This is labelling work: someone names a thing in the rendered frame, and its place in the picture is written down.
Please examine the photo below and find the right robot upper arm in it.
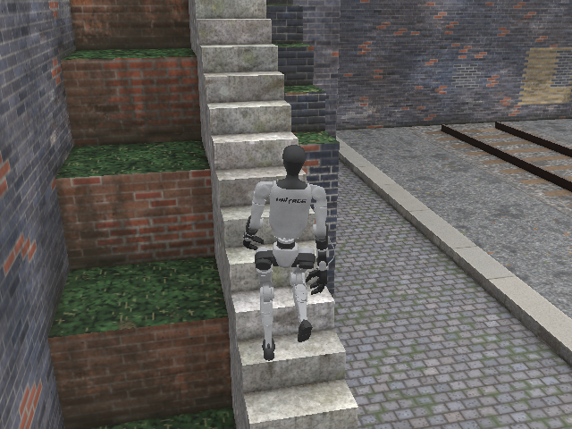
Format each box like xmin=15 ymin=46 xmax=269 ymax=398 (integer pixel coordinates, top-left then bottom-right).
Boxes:
xmin=310 ymin=184 xmax=327 ymax=236

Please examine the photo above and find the left robot upper arm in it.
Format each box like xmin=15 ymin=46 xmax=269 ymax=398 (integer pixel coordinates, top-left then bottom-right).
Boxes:
xmin=249 ymin=181 xmax=273 ymax=230

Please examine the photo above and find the left robot foot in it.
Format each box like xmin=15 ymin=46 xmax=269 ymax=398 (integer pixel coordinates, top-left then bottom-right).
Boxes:
xmin=262 ymin=338 xmax=275 ymax=361

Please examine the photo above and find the robot torso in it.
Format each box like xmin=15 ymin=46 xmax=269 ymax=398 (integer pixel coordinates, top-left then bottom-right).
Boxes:
xmin=269 ymin=179 xmax=312 ymax=268

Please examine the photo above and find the left robot hand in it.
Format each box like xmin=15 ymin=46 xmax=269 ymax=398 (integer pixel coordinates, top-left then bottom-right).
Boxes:
xmin=243 ymin=236 xmax=264 ymax=250

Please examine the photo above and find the right robot forearm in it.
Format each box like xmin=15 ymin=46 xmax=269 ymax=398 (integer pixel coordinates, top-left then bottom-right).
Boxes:
xmin=315 ymin=224 xmax=328 ymax=271

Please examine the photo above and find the right robot hand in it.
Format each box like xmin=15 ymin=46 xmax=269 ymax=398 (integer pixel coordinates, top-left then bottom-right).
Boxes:
xmin=306 ymin=268 xmax=328 ymax=295

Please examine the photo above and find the left robot forearm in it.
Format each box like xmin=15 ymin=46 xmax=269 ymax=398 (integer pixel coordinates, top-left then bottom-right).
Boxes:
xmin=243 ymin=216 xmax=258 ymax=241

